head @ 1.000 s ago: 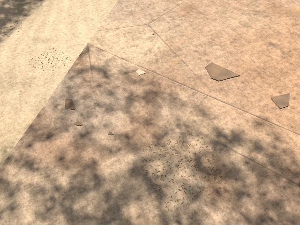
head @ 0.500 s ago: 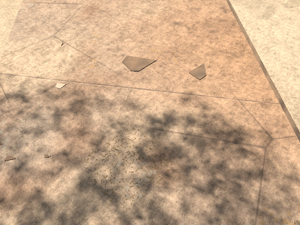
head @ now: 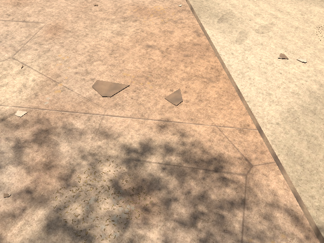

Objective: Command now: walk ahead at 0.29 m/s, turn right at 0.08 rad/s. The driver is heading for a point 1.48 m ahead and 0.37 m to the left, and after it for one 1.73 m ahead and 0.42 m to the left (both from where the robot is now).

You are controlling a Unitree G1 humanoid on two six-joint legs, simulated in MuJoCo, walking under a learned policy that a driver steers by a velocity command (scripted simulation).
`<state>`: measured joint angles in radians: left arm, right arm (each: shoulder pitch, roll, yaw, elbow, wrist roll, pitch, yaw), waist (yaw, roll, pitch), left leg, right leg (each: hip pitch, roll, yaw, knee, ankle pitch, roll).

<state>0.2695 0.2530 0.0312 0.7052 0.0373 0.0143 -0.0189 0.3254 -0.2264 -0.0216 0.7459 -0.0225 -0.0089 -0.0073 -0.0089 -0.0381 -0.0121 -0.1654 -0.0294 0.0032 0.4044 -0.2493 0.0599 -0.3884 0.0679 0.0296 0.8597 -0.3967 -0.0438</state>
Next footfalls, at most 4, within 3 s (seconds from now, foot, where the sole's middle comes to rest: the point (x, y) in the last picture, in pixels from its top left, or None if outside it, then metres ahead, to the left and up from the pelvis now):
0.26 right None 0.17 -0.13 -0.78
0.76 left None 0.51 0.05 -0.78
1.30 right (162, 176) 0.86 -0.01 -0.78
1.80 left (99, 159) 0.95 0.30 -0.78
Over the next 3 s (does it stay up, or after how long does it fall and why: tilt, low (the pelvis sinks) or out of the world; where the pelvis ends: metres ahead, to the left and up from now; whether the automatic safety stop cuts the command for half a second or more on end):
stays up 1.39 0.42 -0.01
